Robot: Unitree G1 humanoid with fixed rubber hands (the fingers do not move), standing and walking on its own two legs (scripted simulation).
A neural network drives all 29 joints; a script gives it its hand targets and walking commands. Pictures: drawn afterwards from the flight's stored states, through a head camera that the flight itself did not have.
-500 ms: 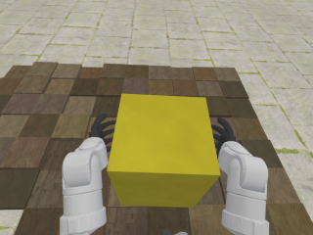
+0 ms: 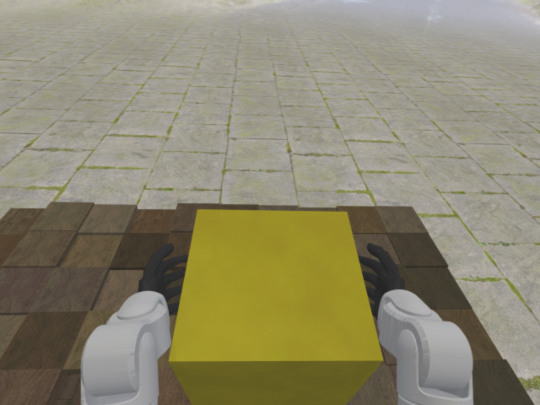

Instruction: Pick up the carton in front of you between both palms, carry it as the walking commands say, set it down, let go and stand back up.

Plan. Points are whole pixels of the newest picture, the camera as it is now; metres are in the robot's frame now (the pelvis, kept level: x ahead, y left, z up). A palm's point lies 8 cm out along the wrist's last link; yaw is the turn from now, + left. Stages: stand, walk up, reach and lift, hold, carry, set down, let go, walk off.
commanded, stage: carry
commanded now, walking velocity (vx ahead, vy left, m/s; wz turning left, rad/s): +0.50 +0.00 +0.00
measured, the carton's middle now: (270, 318) +0.26 +0.01 +0.05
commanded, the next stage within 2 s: none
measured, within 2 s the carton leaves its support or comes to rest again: neither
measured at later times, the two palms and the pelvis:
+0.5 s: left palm (204, 164) +0.55 +0.14 +0.14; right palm (350, 167) +0.57 -0.16 +0.13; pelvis +0.29 -0.03 +0.01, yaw +3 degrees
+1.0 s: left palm (211, 105) +0.94 +0.18 +0.10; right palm (311, 109) +0.93 -0.12 +0.11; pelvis +0.64 +0.03 -0.02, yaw +0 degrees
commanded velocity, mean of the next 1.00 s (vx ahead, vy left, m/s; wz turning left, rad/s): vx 0.50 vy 0.00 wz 0.00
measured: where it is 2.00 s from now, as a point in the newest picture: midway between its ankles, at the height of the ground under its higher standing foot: (252, 225)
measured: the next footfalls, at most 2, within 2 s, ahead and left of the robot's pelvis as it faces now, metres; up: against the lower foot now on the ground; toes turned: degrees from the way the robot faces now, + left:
right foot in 0.40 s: +0.41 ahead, -0.12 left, +0.02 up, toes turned -10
left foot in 0.84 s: +0.68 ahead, +0.11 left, -0.03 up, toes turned +11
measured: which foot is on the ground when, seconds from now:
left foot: down 0.00-0.44, up 0.46-0.82, down 0.84-1.00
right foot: up 0.00-0.38, down 0.40-0.92, up 0.94-1.00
